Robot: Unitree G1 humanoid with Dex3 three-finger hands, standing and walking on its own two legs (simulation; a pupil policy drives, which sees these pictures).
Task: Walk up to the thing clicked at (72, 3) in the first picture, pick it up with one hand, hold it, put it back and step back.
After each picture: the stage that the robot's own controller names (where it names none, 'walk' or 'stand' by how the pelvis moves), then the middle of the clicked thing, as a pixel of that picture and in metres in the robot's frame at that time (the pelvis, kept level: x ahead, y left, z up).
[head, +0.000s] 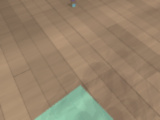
stand; (73, 3) +2.18 +0.15 -0.72
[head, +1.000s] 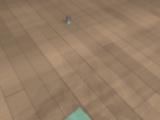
walk; (68, 19) +2.05 +0.14 -0.71
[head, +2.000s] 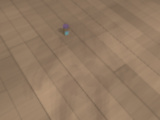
walk; (65, 29) +1.38 +0.14 -0.71
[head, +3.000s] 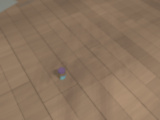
walk; (61, 73) +0.87 +0.17 -0.71
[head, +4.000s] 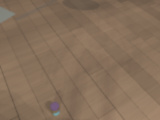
walk; (55, 109) +0.54 +0.20 -0.71
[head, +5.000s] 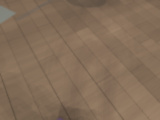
stand; out of the picture +0.37 +0.16 -0.70
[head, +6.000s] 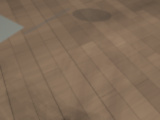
stand; out of the picture +0.33 +0.18 -0.72
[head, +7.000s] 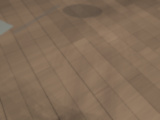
stand; out of the picture +0.30 +0.20 -0.72
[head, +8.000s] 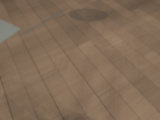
stand; out of the picture +0.33 +0.19 -0.73
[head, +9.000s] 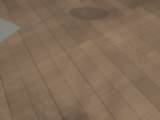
stand; out of the picture +0.31 +0.19 -0.73
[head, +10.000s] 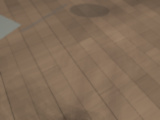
go down; out of the picture +0.32 +0.18 -0.72
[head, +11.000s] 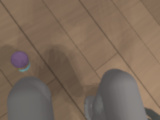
go down; (21, 62) +0.41 +0.20 -0.31
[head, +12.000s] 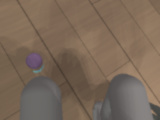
close in; (35, 63) +0.41 +0.19 -0.31
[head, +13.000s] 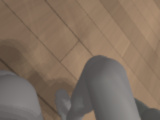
close in; out of the picture +0.40 +0.24 -0.23
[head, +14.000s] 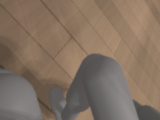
close; out of the picture +0.40 +0.25 -0.23
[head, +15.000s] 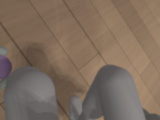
lift; out of the picture +0.33 +0.24 -0.15
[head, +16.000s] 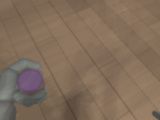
lift; (34, 87) +0.31 +0.17 +0.02
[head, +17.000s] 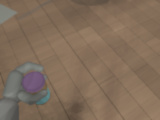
hold; (37, 89) +0.32 +0.17 +0.01
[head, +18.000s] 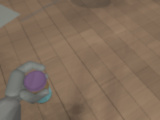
hold; (39, 88) +0.32 +0.17 +0.01
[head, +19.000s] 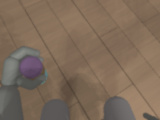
crouch; (35, 72) +0.37 +0.17 -0.07
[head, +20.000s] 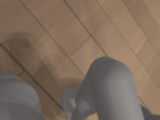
lower; out of the picture +0.39 +0.25 -0.22
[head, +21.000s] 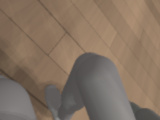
lower; out of the picture +0.41 +0.26 -0.23
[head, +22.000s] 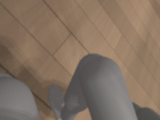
lower; out of the picture +0.40 +0.26 -0.23
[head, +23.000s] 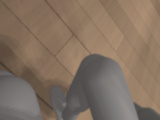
lower; out of the picture +0.39 +0.25 -0.23
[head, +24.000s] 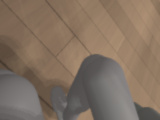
rest; out of the picture +0.39 +0.25 -0.23
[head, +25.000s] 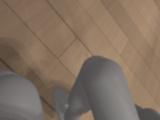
withdraw; out of the picture +0.37 +0.23 -0.23
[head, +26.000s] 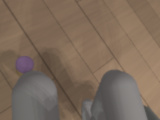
stand; (24, 67) +0.38 +0.20 -0.28
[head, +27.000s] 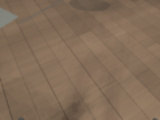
stand; out of the picture +0.31 +0.14 -0.64
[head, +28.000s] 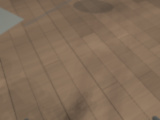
stand; out of the picture +0.32 +0.16 -0.67
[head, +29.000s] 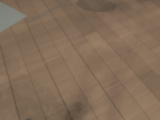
stand; out of the picture +0.32 +0.15 -0.67
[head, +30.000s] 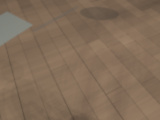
walk; out of the picture +0.33 +0.14 -0.72
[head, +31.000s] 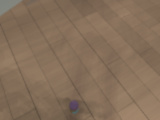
walk; (74, 107) +0.44 +0.08 -0.70
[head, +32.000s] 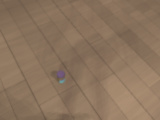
walk; (60, 77) +0.69 +0.14 -0.71
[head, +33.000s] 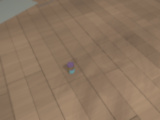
stand; (70, 68) +0.99 +0.18 -0.70
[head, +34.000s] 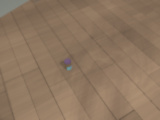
stand; (68, 64) +0.98 +0.18 -0.72
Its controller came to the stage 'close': yes
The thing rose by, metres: 0.71
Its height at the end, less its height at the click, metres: +0.00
